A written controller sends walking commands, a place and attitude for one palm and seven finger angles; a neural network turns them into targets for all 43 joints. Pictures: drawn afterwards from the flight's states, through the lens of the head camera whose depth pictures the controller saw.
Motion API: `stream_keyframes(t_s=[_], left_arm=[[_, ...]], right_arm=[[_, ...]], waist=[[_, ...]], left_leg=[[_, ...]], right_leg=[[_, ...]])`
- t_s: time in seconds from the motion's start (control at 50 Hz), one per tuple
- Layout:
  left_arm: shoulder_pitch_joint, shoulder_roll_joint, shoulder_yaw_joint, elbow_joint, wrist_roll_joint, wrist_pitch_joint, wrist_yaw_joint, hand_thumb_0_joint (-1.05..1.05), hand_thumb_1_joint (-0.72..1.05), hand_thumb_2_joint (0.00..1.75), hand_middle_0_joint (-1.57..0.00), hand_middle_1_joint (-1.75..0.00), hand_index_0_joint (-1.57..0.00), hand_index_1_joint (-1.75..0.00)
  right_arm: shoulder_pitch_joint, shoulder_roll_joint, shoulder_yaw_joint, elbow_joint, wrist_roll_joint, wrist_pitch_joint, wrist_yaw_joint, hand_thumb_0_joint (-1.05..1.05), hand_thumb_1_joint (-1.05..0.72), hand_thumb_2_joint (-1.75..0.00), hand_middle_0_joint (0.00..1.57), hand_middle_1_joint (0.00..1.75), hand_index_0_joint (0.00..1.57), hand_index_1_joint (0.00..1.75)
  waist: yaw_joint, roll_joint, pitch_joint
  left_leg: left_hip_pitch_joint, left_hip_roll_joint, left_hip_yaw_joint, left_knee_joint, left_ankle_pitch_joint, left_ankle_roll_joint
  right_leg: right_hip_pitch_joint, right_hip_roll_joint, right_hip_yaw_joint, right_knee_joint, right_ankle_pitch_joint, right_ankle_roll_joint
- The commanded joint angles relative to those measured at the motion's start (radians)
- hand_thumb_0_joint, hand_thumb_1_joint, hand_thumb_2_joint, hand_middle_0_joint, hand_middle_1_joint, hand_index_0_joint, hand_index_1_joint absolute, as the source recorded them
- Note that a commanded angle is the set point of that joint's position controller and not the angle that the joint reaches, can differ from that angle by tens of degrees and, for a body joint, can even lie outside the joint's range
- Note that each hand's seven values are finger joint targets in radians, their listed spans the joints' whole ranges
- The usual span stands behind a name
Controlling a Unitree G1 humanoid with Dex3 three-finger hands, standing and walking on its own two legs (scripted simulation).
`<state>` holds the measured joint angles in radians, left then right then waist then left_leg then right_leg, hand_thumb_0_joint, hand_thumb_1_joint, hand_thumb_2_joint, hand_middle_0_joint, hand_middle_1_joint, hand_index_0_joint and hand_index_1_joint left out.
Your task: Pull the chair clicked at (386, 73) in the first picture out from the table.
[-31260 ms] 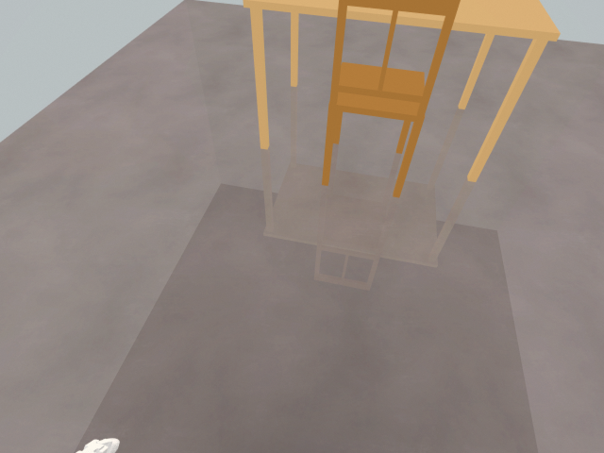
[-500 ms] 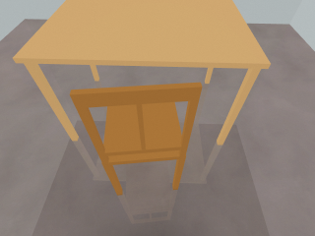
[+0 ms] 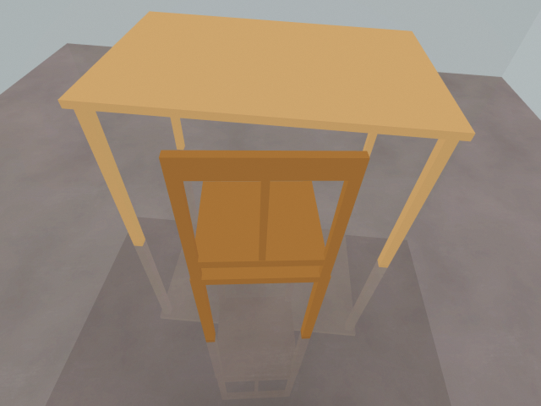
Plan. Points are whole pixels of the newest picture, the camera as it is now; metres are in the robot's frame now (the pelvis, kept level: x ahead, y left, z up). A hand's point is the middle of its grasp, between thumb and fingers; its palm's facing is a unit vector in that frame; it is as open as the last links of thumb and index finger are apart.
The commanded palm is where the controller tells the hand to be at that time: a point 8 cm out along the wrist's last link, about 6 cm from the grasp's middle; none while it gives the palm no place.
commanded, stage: come to a stop and stand still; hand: left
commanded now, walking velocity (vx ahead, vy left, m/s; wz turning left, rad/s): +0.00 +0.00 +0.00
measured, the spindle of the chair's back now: (263, 223) +0.51 +0.05 -0.10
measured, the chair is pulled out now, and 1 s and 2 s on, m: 0.16 0.16 0.16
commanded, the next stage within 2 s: look again from close up in 0.30 s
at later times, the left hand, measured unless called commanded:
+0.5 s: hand out of the picture -0.03 +0.15 -0.18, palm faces +0.03 -0.99 -0.15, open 7.4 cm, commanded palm none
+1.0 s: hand out of the picture -0.03 +0.14 -0.18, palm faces +0.05 -0.99 -0.14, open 7.4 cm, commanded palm none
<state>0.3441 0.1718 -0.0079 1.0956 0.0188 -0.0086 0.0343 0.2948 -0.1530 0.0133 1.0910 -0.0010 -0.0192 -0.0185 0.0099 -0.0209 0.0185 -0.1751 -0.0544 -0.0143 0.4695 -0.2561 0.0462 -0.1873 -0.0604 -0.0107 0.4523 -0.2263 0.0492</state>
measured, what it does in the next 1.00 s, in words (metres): stands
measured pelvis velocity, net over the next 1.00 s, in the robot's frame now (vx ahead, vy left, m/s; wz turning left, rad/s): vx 0.00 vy -0.01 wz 0.00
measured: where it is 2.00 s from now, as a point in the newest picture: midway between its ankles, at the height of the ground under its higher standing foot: outside the picture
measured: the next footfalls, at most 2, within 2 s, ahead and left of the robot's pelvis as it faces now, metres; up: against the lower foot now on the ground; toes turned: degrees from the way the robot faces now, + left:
none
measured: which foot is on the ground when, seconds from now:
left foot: down 0.00-1.00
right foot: down 0.00-1.00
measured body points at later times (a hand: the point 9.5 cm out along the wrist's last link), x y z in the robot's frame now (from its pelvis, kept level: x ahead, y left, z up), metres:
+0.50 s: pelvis -0.01 +0.00 +0.00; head -0.01 +0.01 +0.45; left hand -0.03 +0.20 -0.17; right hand -0.01 -0.22 -0.16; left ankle +0.00 +0.09 -0.74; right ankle +0.01 -0.15 -0.74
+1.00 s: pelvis +0.00 -0.01 +0.00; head +0.00 +0.00 +0.45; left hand -0.03 +0.19 -0.16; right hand -0.01 -0.22 -0.16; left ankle +0.00 +0.09 -0.74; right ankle +0.01 -0.15 -0.74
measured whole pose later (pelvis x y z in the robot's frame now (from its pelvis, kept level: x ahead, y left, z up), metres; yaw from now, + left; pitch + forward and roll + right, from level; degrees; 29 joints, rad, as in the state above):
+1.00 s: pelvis +0.00 -0.01 +0.00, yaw +0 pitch -2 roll +0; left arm 0.35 0.12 0.00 1.10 0.02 -0.02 0.04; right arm 0.29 -0.12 0.01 1.15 0.00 -0.02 -0.03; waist 0.01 -0.02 0.03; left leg -0.17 -0.04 -0.02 0.45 -0.24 0.03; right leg -0.19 -0.04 -0.01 0.44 -0.21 0.03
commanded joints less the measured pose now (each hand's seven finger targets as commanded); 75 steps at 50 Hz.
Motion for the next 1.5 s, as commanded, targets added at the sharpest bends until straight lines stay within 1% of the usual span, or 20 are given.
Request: stream_keyframes(t_s=[0.0, 0.1, 0.12, 0.26, 0.32, 0.4, 0.42, 0.6, 0.66, 0.7, 0.74, 0.8, 0.92, 0.98, 1.0, 1.04, 1.12, 1.2, 1.42, 1.48], left_arm=[[0.052, 0.072, 0.007, -0.022, -0.005, -0.012, 0.004, 0.00, 0.90, 0.90, -0.20, -0.30, -0.20, -0.30], [0.064, 0.064, 0.008, -0.010, -0.005, -0.013, 0.006, 0.00, 0.90, 0.90, -0.20, -0.30, -0.20, -0.30], [0.066, 0.065, 0.008, -0.010, -0.003, -0.013, 0.006, 0.00, 0.90, 0.90, -0.20, -0.30, -0.20, -0.30], [0.073, 0.052, 0.010, -0.006, -0.004, -0.014, 0.009, 0.00, 0.90, 0.90, -0.20, -0.30, -0.20, -0.30], [0.075, 0.049, 0.012, -0.006, -0.002, -0.014, 0.008, 0.00, 0.90, 0.90, -0.20, -0.30, -0.20, -0.30], [0.074, 0.040, 0.012, -0.007, -0.002, -0.013, 0.008, 0.00, 0.90, 0.90, -0.20, -0.30, -0.20, -0.30], [0.077, 0.045, 0.014, -0.010, -0.001, -0.012, 0.008, 0.00, 0.90, 0.90, -0.20, -0.30, -0.20, -0.30], [0.081, 0.036, 0.015, -0.011, -0.004, -0.017, 0.008, 0.00, 0.90, 0.90, -0.20, -0.30, -0.20, -0.30], [0.077, 0.036, 0.015, -0.013, -0.003, -0.014, 0.008, 0.00, 0.90, 0.90, -0.20, -0.30, -0.20, -0.30], [0.083, 0.034, 0.015, -0.013, -0.005, -0.016, 0.008, 0.00, 0.90, 0.90, -0.20, -0.30, -0.20, -0.30], [0.080, 0.035, 0.016, -0.013, -0.004, -0.016, 0.008, 0.00, 0.90, 0.90, -0.20, -0.30, -0.20, -0.30], [0.085, 0.033, 0.016, -0.012, -0.005, -0.018, 0.008, 0.00, 0.90, 0.90, -0.20, -0.30, -0.20, -0.30], [0.084, 0.031, 0.017, -0.011, -0.003, -0.015, 0.008, 0.00, 0.90, 0.90, -0.20, -0.30, -0.20, -0.30], [0.086, 0.029, 0.016, -0.010, -0.004, -0.016, 0.008, 0.00, 0.90, 0.90, -0.20, -0.30, -0.20, -0.30], [0.088, 0.028, 0.016, -0.009, -0.005, -0.017, 0.008, 0.00, 0.90, 0.90, -0.20, -0.30, -0.20, -0.30], [0.085, 0.030, 0.016, -0.011, -0.003, -0.015, 0.008, 0.00, 0.90, 0.90, -0.20, -0.30, -0.20, -0.30], [0.092, 0.029, 0.018, -0.012, -0.003, -0.017, 0.007, 0.00, 0.90, 0.90, -0.20, -0.30, -0.20, -0.30], [0.093, 0.024, 0.016, -0.011, -0.005, -0.017, 0.007, 0.00, 0.90, 0.90, -0.20, -0.30, -0.20, -0.30], [0.096, 0.026, 0.018, -0.009, -0.003, -0.016, 0.007, 0.00, 0.90, 0.90, -0.20, -0.30, -0.20, -0.30], [0.103, 0.018, 0.017, -0.006, -0.004, -0.017, 0.007, 0.00, 0.90, 0.90, -0.20, -0.30, -0.20, -0.30]], right_arm=[[0.034, -0.116, -0.019, -0.022, -0.001, -0.016, -0.007, 0.00, -0.90, -0.90, 0.20, 0.30, 0.20, 0.30], [0.037, -0.103, -0.017, -0.003, 0.000, -0.017, -0.008, 0.00, -0.90, -0.90, 0.20, 0.30, 0.20, 0.30], [0.037, -0.098, -0.017, -0.003, 0.002, -0.016, -0.009, 0.00, -0.90, -0.90, 0.20, 0.30, 0.20, 0.30], [0.042, -0.088, -0.018, 0.012, 0.001, -0.017, -0.010, 0.00, -0.90, -0.90, 0.20, 0.30, 0.20, 0.30], [0.043, -0.080, -0.020, 0.014, 0.000, -0.014, -0.010, 0.00, -0.90, -0.90, 0.20, 0.30, 0.20, 0.30], [0.046, -0.078, -0.020, 0.016, -0.002, -0.012, -0.009, 0.00, -0.90, -0.90, 0.20, 0.30, 0.20, 0.30], [0.049, -0.076, -0.020, 0.015, 0.000, -0.011, -0.010, 0.00, -0.90, -0.90, 0.20, 0.30, 0.20, 0.30], [0.053, -0.067, -0.018, 0.021, -0.001, -0.014, -0.011, 0.00, -0.90, -0.90, 0.20, 0.30, 0.20, 0.30], [0.054, -0.065, -0.017, 0.023, 0.000, -0.011, -0.010, 0.00, -0.90, -0.90, 0.20, 0.30, 0.20, 0.30], [0.058, -0.066, -0.017, 0.024, -0.001, -0.013, -0.011, 0.00, -0.90, -0.90, 0.20, 0.30, 0.20, 0.30], [0.053, -0.063, -0.018, 0.025, 0.000, -0.013, -0.012, 0.00, -0.90, -0.90, 0.20, 0.30, 0.20, 0.30], [0.058, -0.060, -0.016, 0.028, 0.000, -0.014, -0.012, 0.00, -0.90, -0.90, 0.20, 0.30, 0.20, 0.30], [0.056, -0.055, -0.016, 0.032, 0.001, -0.010, -0.013, 0.00, -0.90, -0.90, 0.20, 0.30, 0.20, 0.30], [0.055, -0.056, -0.015, 0.031, -0.001, -0.011, -0.012, 0.00, -0.90, -0.90, 0.20, 0.30, 0.20, 0.30], [0.056, -0.056, -0.015, 0.032, -0.001, -0.011, -0.012, 0.00, -0.90, -0.90, 0.20, 0.30, 0.20, 0.30], [0.056, -0.058, -0.016, 0.031, 0.000, -0.009, -0.013, 0.00, -0.90, -0.90, 0.20, 0.30, 0.20, 0.30], [0.060, -0.052, -0.017, 0.030, 0.000, -0.009, -0.013, 0.00, -0.90, -0.90, 0.20, 0.30, 0.20, 0.30], [0.058, -0.055, -0.016, 0.031, -0.001, -0.009, -0.013, 0.00, -0.90, -0.90, 0.20, 0.30, 0.20, 0.30], [0.067, -0.050, -0.015, 0.034, 0.001, -0.010, -0.014, 0.00, -0.90, -0.90, 0.20, 0.30, 0.20, 0.30], [0.064, -0.049, -0.015, 0.033, -0.001, -0.011, -0.015, 0.00, -0.90, -0.90, 0.20, 0.30, 0.20, 0.30]], waist=[[-0.006, 0.024, 0.057], [-0.004, 0.013, 0.061], [-0.002, 0.011, 0.079], [-0.002, 0.019, 0.064], [-0.002, 0.008, 0.087], [-0.003, 0.027, 0.091], [-0.001, 0.011, 0.096], [-0.001, 0.007, 0.060], [-0.001, 0.008, 0.090], [-0.001, 0.013, 0.055], [0.000, 0.007, 0.069], [0.000, 0.002, 0.052], [0.001, 0.005, 0.091], [0.002, 0.018, 0.077], [0.002, 0.003, 0.068], [0.000, 0.017, 0.086], [0.002, -0.002, 0.079], [0.000, 0.015, 0.072], [0.003, 0.003, 0.079], [0.004, 0.016, 0.067]], left_leg=[[-0.098, 0.125, -0.110, -0.140, 0.041, -0.007], [-0.094, 0.124, -0.109, -0.141, 0.053, -0.008], [-0.103, 0.124, -0.106, -0.144, 0.052, -0.007], [-0.092, 0.121, -0.105, -0.141, 0.054, -0.009], [-0.105, 0.119, -0.101, -0.145, 0.026, -0.011], [-0.110, 0.120, -0.107, -0.158, -0.012, -0.012], [-0.120, 0.121, -0.107, -0.162, -0.028, -0.011], [-0.089, 0.117, -0.096, -0.133, 0.050, -0.012], [-0.111, 0.116, -0.096, -0.144, 0.014, -0.014], [-0.086, 0.118, -0.093, -0.135, 0.060, -0.012], [-0.091, 0.118, -0.090, -0.131, 0.062, -0.013], [-0.078, 0.118, -0.087, -0.125, 0.089, -0.013], [-0.095, 0.118, -0.090, -0.139, 0.050, -0.015], [-0.087, 0.116, -0.092, -0.138, 0.063, -0.014], [-0.083, 0.117, -0.092, -0.136, 0.066, -0.014], [-0.093, 0.115, -0.090, -0.139, 0.048, -0.016], [-0.087, 0.115, -0.090, -0.138, 0.051, -0.015], [-0.080, 0.115, -0.090, -0.135, 0.060, -0.016], [-0.089, 0.118, -0.092, -0.141, 0.065, -0.014], [-0.071, 0.118, -0.092, -0.135, 0.085, -0.013]], right_leg=[[0.012, -0.043, 0.034, -0.061, 0.035, -0.059], [0.013, -0.045, 0.036, -0.064, 0.049, -0.058], [0.009, -0.043, 0.037, -0.069, 0.048, -0.059], [0.010, -0.046, 0.039, -0.067, 0.049, -0.059], [-0.004, -0.042, 0.042, -0.075, 0.032, -0.060], [-0.016, -0.041, 0.046, -0.075, 0.016, -0.063], [-0.010, -0.039, 0.042, -0.078, 0.010, -0.062], [-0.003, -0.043, 0.052, -0.076, 0.047, -0.065], [-0.015, -0.041, 0.051, -0.081, 0.022, -0.066], [0.000, -0.042, 0.051, -0.076, 0.055, -0.066], [-0.002, -0.041, 0.051, -0.081, 0.050, -0.065], [0.006, -0.045, 0.051, -0.080, 0.068, -0.067], [-0.011, -0.038, 0.047, -0.092, 0.030, -0.066], [-0.005, -0.041, 0.052, -0.089, 0.046, -0.068], [-0.001, -0.041, 0.050, -0.089, 0.048, -0.068], [-0.009, -0.039, 0.051, -0.095, 0.031, -0.067], [-0.004, -0.039, 0.049, -0.100, 0.030, -0.068], [-0.007, -0.039, 0.051, -0.096, 0.037, -0.069], [0.006, -0.036, 0.041, -0.095, 0.045, -0.067], [0.003, -0.039, 0.045, -0.094, 0.060, -0.068]])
